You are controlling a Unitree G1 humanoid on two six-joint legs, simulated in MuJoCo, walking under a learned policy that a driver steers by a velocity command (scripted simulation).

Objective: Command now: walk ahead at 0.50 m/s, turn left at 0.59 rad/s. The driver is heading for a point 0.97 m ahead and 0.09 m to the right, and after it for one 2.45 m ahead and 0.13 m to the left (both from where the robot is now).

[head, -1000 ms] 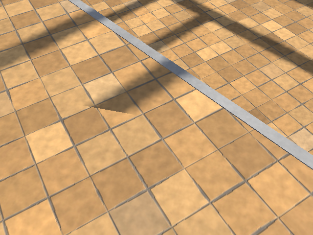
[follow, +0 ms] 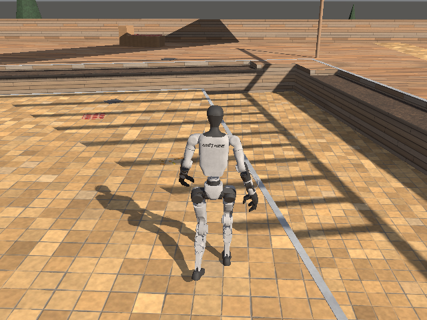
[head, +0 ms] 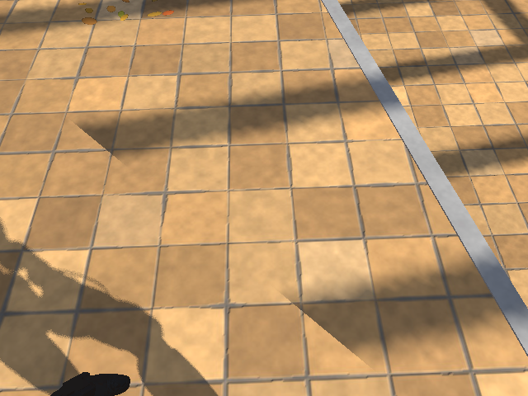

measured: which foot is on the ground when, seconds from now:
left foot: up 0.00-0.44, down 0.46-1.00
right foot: down 0.00-0.46, up 0.48-0.98, down 1.00-1.00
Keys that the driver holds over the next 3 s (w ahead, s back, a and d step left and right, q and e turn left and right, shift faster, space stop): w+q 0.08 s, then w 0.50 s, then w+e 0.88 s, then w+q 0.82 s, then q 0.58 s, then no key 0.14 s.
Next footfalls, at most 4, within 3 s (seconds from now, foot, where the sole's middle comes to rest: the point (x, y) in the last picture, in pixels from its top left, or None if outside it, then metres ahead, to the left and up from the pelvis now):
0.46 left None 0.35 0.13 -0.76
1.00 right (269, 316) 0.66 -0.02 -0.76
1.50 left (223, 224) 0.97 0.09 -0.76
1.98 right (301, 179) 1.12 -0.17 -0.76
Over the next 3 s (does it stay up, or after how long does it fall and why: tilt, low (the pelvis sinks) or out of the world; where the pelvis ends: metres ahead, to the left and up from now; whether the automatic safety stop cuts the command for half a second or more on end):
stays up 1.31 -0.05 0.02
